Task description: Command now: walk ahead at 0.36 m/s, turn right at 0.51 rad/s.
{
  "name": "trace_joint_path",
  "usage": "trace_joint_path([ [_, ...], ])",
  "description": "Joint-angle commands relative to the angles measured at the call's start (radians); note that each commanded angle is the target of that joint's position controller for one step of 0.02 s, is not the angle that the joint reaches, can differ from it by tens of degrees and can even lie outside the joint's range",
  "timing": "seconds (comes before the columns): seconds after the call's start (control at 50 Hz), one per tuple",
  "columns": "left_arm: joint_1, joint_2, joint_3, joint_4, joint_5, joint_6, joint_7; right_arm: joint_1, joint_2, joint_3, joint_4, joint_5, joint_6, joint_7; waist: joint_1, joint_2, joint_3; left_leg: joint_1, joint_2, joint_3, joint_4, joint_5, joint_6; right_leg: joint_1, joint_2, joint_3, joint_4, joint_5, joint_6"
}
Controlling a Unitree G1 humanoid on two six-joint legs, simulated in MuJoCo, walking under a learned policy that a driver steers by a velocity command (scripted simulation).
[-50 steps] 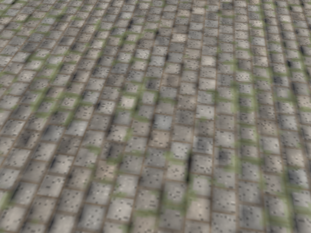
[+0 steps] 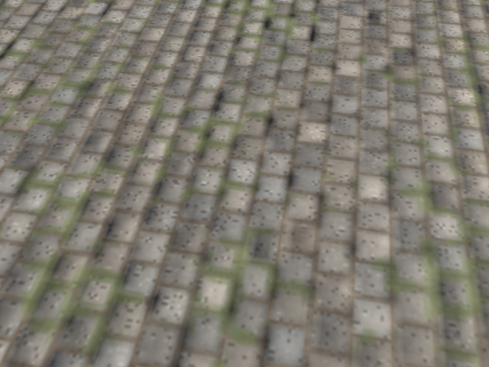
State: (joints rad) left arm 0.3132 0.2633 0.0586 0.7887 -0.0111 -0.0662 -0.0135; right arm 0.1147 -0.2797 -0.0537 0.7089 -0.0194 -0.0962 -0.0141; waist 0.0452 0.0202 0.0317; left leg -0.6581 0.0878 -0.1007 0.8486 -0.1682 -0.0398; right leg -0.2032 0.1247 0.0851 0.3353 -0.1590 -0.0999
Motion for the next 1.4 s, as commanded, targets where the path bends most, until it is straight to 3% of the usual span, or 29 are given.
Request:
trace_joint_path([
  [0.02, -0.012, 0.188, 0.053, -0.072, -0.011, 0.005, 0.024, -0.046, -0.047, -0.010, -0.071, -0.002, -0.009, -0.001, -0.010, -0.092, -0.065, 0.170, -0.093, 0.068, -0.194, 0.206, -0.020, -0.098, -0.174, 0.116, -0.038, 0.466, -0.106],
  [0.08, 0.030, 0.172, 0.050, -0.065, -0.017, 0.034, 0.037, -0.099, -0.057, -0.014, -0.090, 0.014, -0.008, 0.010, 0.011, -0.120, -0.090, 0.198, -0.132, 0.052, -0.300, 0.246, -0.017, -0.034, -0.187, 0.178, 0.032, 0.391, -0.073],
  [0.14, 0.015, 0.149, 0.045, -0.079, -0.005, 0.046, 0.049, -0.069, -0.096, -0.028, -0.085, 0.006, -0.019, 0.023, -0.011, -0.139, -0.107, 0.223, -0.121, 0.024, -0.378, 0.208, 0.020, 0.071, -0.226, 0.262, 0.145, 0.364, -0.053],
  [0.16, -0.013, 0.139, 0.042, -0.091, -0.003, 0.047, 0.050, -0.025, -0.099, -0.031, -0.075, -0.001, -0.027, 0.023, -0.043, -0.139, -0.119, 0.285, -0.112, 0.035, -0.441, 0.263, 0.045, 0.079, -0.209, 0.260, 0.206, 0.375, -0.033],
  [0.18, -0.021, 0.111, 0.033, -0.108, 0.004, 0.042, 0.049, 0.026, -0.126, -0.036, -0.072, -0.017, -0.037, 0.018, -0.065, -0.109, -0.175, 0.428, -0.044, 0.005, -0.462, 0.448, 0.087, 0.045, -0.158, 0.234, 0.320, 0.345, 0.003],
  [0.2, 0.019, 0.066, 0.015, -0.130, 0.024, 0.032, 0.046, 0.101, -0.182, -0.043, -0.076, -0.041, -0.037, 0.011, -0.068, 0.043, -0.294, 0.693, 0.150, -0.164, -0.371, 0.889, 0.182, -0.115, -0.077, 0.160, 0.560, 0.007, 0.051],
  [0.22, 0.189, 0.063, 0.004, -0.110, 0.006, 0.028, 0.039, 0.151, -0.171, -0.043, -0.049, -0.034, -0.017, 0.015, -0.026, 0.287, -0.430, 0.903, 0.354, -0.437, -0.354, 0.989, 0.372, -0.309, 0.010, 0.108, 0.794, -0.577, 0.105],
  [0.24, 0.216, 0.147, 0.018, -0.079, 0.000, 0.038, 0.034, 0.138, -0.122, -0.033, -0.057, 0.004, -0.001, 0.020, -0.031, 0.176, -0.423, 0.848, 0.346, -0.496, -0.385, 0.692, 0.373, -0.357, -0.058, 0.131, 0.891, -0.559, 0.130],
  [0.26, 0.106, 0.180, 0.030, -0.087, -0.006, 0.057, 0.036, 0.094, -0.086, -0.021, -0.069, 0.013, 0.012, 0.019, -0.059, 0.094, -0.307, 0.754, 0.281, -0.404, -0.411, 0.500, 0.328, -0.404, -0.081, 0.098, 0.938, -0.493, 0.155],
  [0.28, 0.042, 0.171, 0.030, -0.093, -0.004, 0.078, 0.043, 0.046, -0.065, -0.007, -0.072, 0.005, 0.025, 0.020, -0.054, 0.037, -0.237, 0.639, 0.229, -0.334, -0.448, 0.360, 0.293, -0.398, -0.105, 0.072, 0.910, -0.444, 0.166],
  [0.3, 0.007, 0.158, 0.030, -0.104, 0.004, 0.097, 0.048, -0.005, -0.051, 0.003, -0.072, 0.001, 0.035, 0.023, -0.037, 0.035, -0.170, 0.516, 0.190, -0.283, -0.487, 0.267, 0.274, -0.362, -0.134, 0.064, 0.841, -0.408, 0.173],
  [0.32, 0.012, 0.128, 0.023, -0.104, 0.004, 0.108, 0.048, -0.040, -0.065, 0.002, -0.067, -0.007, 0.044, 0.025, -0.010, 0.072, -0.128, 0.402, 0.138, -0.211, -0.526, 0.220, 0.252, -0.282, -0.146, 0.031, 0.746, -0.373, 0.176],
  [0.34, 0.028, 0.096, 0.014, -0.097, 0.007, 0.110, 0.048, -0.058, -0.078, -0.004, -0.062, -0.011, 0.049, 0.026, 0.001, 0.107, -0.113, 0.334, 0.093, -0.146, -0.544, 0.219, 0.239, -0.206, -0.141, -0.010, 0.649, -0.344, 0.177],
  [0.38, 0.027, 0.063, 0.001, -0.089, 0.014, 0.100, 0.046, -0.047, -0.085, -0.009, -0.049, -0.008, 0.055, 0.022, -0.011, 0.136, -0.139, 0.333, 0.073, -0.097, -0.540, 0.261, 0.249, -0.118, -0.139, -0.043, 0.496, -0.303, 0.174],
  [0.44, 0.017, 0.073, 0.004, -0.078, 0.015, 0.095, 0.041, -0.028, -0.089, -0.008, -0.033, 0.007, 0.063, 0.018, -0.013, 0.122, -0.175, 0.357, 0.092, -0.109, -0.522, 0.120, 0.251, -0.018, -0.137, -0.058, 0.298, -0.127, 0.149],
  [0.48, -0.005, 0.076, 0.004, -0.081, 0.030, 0.095, 0.036, -0.007, -0.066, 0.004, -0.018, 0.012, 0.067, 0.018, -0.006, 0.099, -0.139, 0.291, 0.058, -0.098, -0.524, -0.110, 0.189, 0.071, -0.134, -0.061, 0.151, -0.020, 0.111],
  [0.5, -0.025, 0.104, 0.007, -0.100, 0.045, 0.094, 0.038, 0.017, -0.047, 0.012, -0.006, 0.006, 0.062, 0.021, -0.014, 0.058, -0.121, 0.243, 0.033, -0.083, -0.506, -0.227, 0.131, 0.102, -0.197, 0.010, 0.130, 0.014, 0.082],
  [0.52, -0.055, 0.167, 0.019, -0.112, 0.042, 0.096, 0.042, 0.051, -0.055, 0.009, -0.005, -0.003, 0.058, 0.026, -0.062, -0.042, -0.075, 0.227, -0.037, -0.015, -0.476, -0.289, 0.081, 0.033, -0.248, 0.064, 0.123, -0.074, 0.043],
  [0.54, -0.055, 0.134, 0.016, -0.094, 0.038, 0.091, 0.037, 0.028, -0.048, 0.009, -0.003, -0.005, 0.057, 0.025, -0.056, -0.106, -0.051, 0.320, -0.074, 0.046, -0.438, -0.214, 0.049, -0.101, -0.230, 0.062, 0.085, -0.276, 0.028],
  [0.56, -0.071, 0.094, 0.004, -0.096, 0.041, 0.082, 0.034, 0.010, -0.048, 0.008, -0.003, -0.004, 0.057, 0.022, -0.053, -0.116, -0.024, 0.370, -0.076, 0.050, -0.404, -0.153, 0.041, -0.161, -0.214, 0.058, 0.055, -0.338, 0.039],
  [0.58, -0.083, 0.080, -0.001, -0.094, 0.044, 0.072, 0.033, 0.016, -0.040, 0.008, 0.005, 0.001, 0.059, 0.019, -0.059, -0.127, -0.015, 0.396, -0.073, 0.052, -0.386, -0.111, 0.048, -0.184, -0.209, 0.053, 0.048, -0.319, 0.055],
  [0.66, -0.058, 0.083, -0.002, -0.088, 0.028, 0.043, 0.034, 0.048, -0.044, 0.004, 0.033, 0.003, 0.061, 0.011, -0.055, -0.079, -0.033, 0.412, -0.062, 0.041, -0.364, 0.009, 0.070, -0.132, -0.193, 0.030, 0.103, -0.138, 0.078],
  [0.84, -0.033, 0.066, -0.005, -0.077, 0.022, 0.044, 0.038, 0.050, -0.046, -0.002, 0.089, 0.014, 0.073, 0.001, -0.049, -0.021, -0.062, 0.461, -0.052, 0.035, -0.329, 0.150, 0.062, -0.090, -0.170, 0.005, 0.144, 0.015, 0.075],
  [1.08, -0.016, 0.050, -0.004, -0.025, 0.020, 0.041, 0.041, 0.029, -0.050, -0.009, 0.187, 0.018, 0.095, -0.017, -0.054, -0.027, -0.041, 0.488, -0.048, 0.030, -0.337, 0.150, 0.054, -0.080, -0.157, -0.011, 0.119, 0.034, 0.078],
  [1.4, 0.019, 0.038, -0.010, 0.097, 0.018, 0.038, 0.048, 0.037, -0.040, -0.010, 0.326, 0.020, 0.106, -0.030, -0.058, -0.024, -0.002, 0.494, -0.056, 0.040, -0.386, 0.090, 0.043, -0.071, -0.148, -0.026, 0.061, -0.029, 0.078],
])
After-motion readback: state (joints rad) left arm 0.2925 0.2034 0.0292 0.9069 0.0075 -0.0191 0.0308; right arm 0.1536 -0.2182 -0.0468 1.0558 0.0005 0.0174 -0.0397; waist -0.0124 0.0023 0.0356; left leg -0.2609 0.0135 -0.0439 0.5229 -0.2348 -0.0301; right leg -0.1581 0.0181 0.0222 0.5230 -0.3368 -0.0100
